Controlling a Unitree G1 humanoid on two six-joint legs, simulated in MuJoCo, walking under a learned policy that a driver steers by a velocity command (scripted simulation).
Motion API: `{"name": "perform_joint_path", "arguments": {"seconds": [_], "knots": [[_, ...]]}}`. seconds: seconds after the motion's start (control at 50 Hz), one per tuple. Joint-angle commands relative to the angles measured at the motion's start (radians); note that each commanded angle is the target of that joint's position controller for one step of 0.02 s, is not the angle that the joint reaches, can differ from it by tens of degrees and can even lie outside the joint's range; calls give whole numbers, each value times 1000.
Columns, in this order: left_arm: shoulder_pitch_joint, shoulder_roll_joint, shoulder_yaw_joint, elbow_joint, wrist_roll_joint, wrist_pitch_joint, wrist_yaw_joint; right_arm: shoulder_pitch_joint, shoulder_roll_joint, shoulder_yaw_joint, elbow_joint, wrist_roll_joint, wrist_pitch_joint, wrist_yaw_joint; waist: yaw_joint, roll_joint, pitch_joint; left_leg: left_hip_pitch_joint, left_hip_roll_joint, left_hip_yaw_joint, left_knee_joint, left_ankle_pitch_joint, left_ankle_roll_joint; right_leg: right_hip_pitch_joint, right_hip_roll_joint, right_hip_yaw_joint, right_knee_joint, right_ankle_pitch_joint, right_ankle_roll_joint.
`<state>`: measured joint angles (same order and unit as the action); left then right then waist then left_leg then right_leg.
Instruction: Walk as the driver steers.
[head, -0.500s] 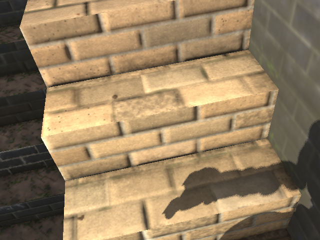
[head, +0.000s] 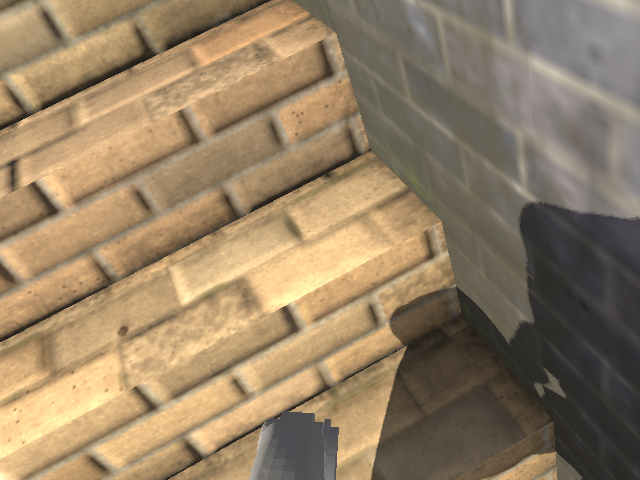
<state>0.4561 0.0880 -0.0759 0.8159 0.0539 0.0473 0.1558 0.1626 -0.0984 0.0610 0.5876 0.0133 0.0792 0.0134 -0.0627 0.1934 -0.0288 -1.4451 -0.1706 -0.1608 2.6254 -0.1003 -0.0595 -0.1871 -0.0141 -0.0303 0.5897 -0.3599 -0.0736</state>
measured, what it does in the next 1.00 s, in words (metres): climbs, turning left: left foot 0.22 m higher, then right foot 0.22 m higher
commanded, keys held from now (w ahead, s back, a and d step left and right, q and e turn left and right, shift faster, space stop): w+q+shift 0.74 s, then w+shift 0.06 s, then w+e+shift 0.20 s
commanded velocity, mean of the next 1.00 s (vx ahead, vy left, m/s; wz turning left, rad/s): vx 0.54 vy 0.41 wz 0.68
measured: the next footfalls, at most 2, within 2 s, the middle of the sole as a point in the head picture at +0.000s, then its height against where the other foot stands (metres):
left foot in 0.44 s outside the picture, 0.22 m higher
right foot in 0.86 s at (389, 455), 0.22 m higher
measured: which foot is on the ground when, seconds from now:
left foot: up 0.00-0.42, down 0.44-0.88, up 0.90-1.00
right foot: down 0.00-0.44, up 0.46-0.84, down 0.86-1.00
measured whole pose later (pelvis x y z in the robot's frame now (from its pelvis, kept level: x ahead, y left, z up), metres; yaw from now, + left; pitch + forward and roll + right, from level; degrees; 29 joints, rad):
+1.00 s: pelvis +0.22 +0.10 +0.27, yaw +38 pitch -3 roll -5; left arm 0.34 0.19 0.05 0.72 0.00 0.02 0.12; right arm 0.13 -0.36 -0.06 0.51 0.03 0.08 0.05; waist 0.03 0.12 0.09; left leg -0.41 -0.07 -0.17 1.44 -0.29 -0.11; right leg -0.77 -0.03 0.02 1.45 -0.68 -0.17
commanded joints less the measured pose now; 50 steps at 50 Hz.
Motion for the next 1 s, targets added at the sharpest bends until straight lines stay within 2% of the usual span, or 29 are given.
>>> {"name": "perform_joint_path", "arguments": {"seconds": [0.02, 0.14, 0.18, 0.26, 0.3, 0.32, 0.36, 0.38, 0.4, 0.42, 0.44, 0.46, 0.48, 0.5, 0.52, 0.56, 0.6, 0.66, 0.74, 0.8, 0.82, 0.84, 0.86, 0.88, 0.9, 0.92, 0.94, 0.98, 1.0], "knots": [[156, 189, 57, 5, 5, 15, 31, -169, 49, 30, -149, -13, -11, 21, 29, -306, 92, -277, 61, -38, 11, -70, -21, 158, -240, 32, -114, 909, 177], [275, 246, 84, 45, 4, 2, 57, -329, 98, 47, -270, 13, 31, 35, 54, -283, 83, -345, 145, 89, 18, -154, -45, 284, -342, 98, -208, 926, 107], [266, 266, 91, 62, 10, -17, 51, -418, 81, 39, -332, 35, 26, 48, 54, -265, 53, -304, 190, 115, -67, -130, -22, 317, -339, 54, -273, 861, 113], [228, 259, 109, 75, 16, -26, 23, -442, 68, 39, -358, 25, 11, 73, 45, -244, 7, -198, 254, 157, -208, -136, 6, 420, -319, -55, -332, 889, 62], [85, 291, 114, 35, -11, -5, 3, -471, 65, 53, -370, 39, 1, 83, -3, -285, -3, 301, 256, 318, -682, -163, 51, 161, -256, -236, -454, 1237, 50], [27, 293, 107, 33, -28, -11, 7, -509, 14, 34, -367, 67, -7, 66, -15, -273, -52, 642, 169, 408, -878, -112, 92, 29, -220, -279, -480, 1731, 46], [-24, 532, 183, 19, -68, -18, 8, -273, -109, -23, -324, 54, 18, 33, -114, -482, -172, 780, 95, 434, -1022, -518, 107, 253, -398, -207, -357, 2590, -71], [-66, 572, 189, -5, -72, 1, -31, -158, -195, -62, -268, 55, -28, 14, -129, -588, -245, 890, 49, 375, -1138, -581, 140, 288, -358, -206, -239, 2475, -202], [-111, 566, 195, -37, -63, 19, -47, -78, -265, -88, -240, 43, -30, 15, -130, -546, -257, 967, -3, 325, -1414, -682, 141, 337, -386, -178, -83, 2276, -277], [-10, 472, 181, -50, -44, 1, -38, -144, -301, -117, -207, 33, -15, 27, -30, -451, -210, 1108, -29, 240, -1524, -696, 191, 102, -344, -105, 103, 2142, -239], [-123, 476, 181, -83, -45, -30, -65, 55, -348, -146, -167, 30, 0, 16, -131, -458, -218, 1202, 3, 47, -1740, -658, 243, 15, -340, -65, 271, 1534, -270], [-251, 305, 145, -159, -23, -62, -91, 26, -395, -160, -141, 18, -10, 5, -55, -91, -158, 1252, 151, -429, -1957, -716, 398, -409, -79, 2, 727, 294, -172], [-497, 153, 103, -307, -43, -112, -126, 181, -338, -121, -111, -56, -87, 0, -110, 18, -121, 1204, 355, -987, -2281, -856, 508, -732, 100, 214, 1461, -22, -135], [-712, 19, 52, -450, -32, -151, -156, 206, -238, -87, -64, -79, -132, -11, -73, -69, 29, 1117, 367, -985, -2316, -782, 389, -981, 140, 326, 1867, -164, -116], [-674, -47, 16, -479, -17, -161, -187, 220, -164, -66, -4, -36, -161, -10, 27, -121, 80, 1089, 340, -870, -2276, -693, 301, -1087, 129, 297, 1963, -160, -90], [-380, -1, 13, -385, -43, -151, -171, 73, -126, -62, -22, 23, -151, 8, 171, -171, 127, 980, 232, -526, -2228, -570, 217, -1041, 72, 244, 1944, -64, -27], [-286, 141, 51, -342, -78, -136, -155, -35, -173, -75, -66, -2, -155, 6, 222, -136, 160, 799, 195, -410, -2294, -545, 259, -922, 96, 165, 1920, -15, 55], [-339, 92, 42, -365, -58, -124, -98, 52, -217, -90, -16, 5, -140, 13, 162, -116, 187, 899, 224, -391, -2252, -349, 272, -1109, 89, 100, 2160, -32, 85], [-430, 82, 51, -398, -50, -134, -61, 103, -291, -115, -16, 12, -104, -20, 95, -113, 100, 939, 247, -313, -2185, -109, 272, -1012, 22, 15, 1787, 67, 108], [-460, 30, 39, -371, -60, -104, -45, 208, -245, -128, 27, 2, -66, -29, 34, -9, -1, 1074, 269, -250, -2153, 45, 251, -889, -49, -39, 1398, 68, 105], [-314, 60, 52, -320, -79, -85, -42, 169, -258, -141, -14, 30, -55, -9, 70, 61, -50, 1097, 267, -200, -2241, 2, 245, -644, -77, 26, 931, -170, 72], [-166, 119, 99, -251, -95, -47, -21, 84, -305, -149, -76, 11, -34, 11, 120, 147, -121, 1130, 289, -145, -2245, 453, 239, -294, -4, -28, 693, -169, 67], [-59, 179, 140, -226, -99, -46, -25, 97, -328, -148, -90, 33, -39, 18, 165, 112, -234, 1171, 294, -102, -2084, 773, 211, -39, -8, 108, 507, -123, 44], [98, 262, 178, -127, -56, -58, -47, 44, -297, -124, -84, 3, -57, 47, 213, -61, -368, 1142, 230, -44, -1884, 754, 202, 174, -40, 253, 441, 193, -12], [-35, 328, 179, -162, -28, -51, -53, 167, -170, -105, -78, 20, -59, 59, 89, -565, -460, 987, 33, -83, -1368, -304, 3, 231, -362, 988, 68, 447, -270], [-194, 269, 157, -222, 20, -53, -52, 215, -156, -116, -43, 52, -44, 70, 51, -545, -488, 991, 41, -201, -1072, -204, -67, 59, -355, 1217, -121, -6, -303], [-294, 272, 154, -265, -21, -38, -43, 171, -198, -112, -120, 98, -10, 46, -8, -574, -229, 972, 92, -119, -929, -182, -115, -227, -244, 899, 32, -202, -259], [-309, 190, 133, -228, -72, -50, -35, -19, -199, -69, -227, -25, 7, 27, 1, -399, 78, 869, 174, -35, -1060, -156, -57, -489, -79, 519, 352, -241, -202], [-301, 187, 133, -231, -59, -69, -28, 1, -183, -62, -236, -21, -6, 41, -25, -374, 107, 880, 205, -62, -1229, -259, -40, -516, -32, 456, 449, -232, -174]]}}
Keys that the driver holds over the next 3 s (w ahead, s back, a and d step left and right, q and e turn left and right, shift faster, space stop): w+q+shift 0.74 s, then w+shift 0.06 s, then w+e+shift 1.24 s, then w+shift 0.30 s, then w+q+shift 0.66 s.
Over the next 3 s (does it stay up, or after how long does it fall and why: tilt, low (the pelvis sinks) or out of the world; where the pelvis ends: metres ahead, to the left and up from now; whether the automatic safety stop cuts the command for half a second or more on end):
stays up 0.45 0.34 0.49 its command is cut before an obstacle from the start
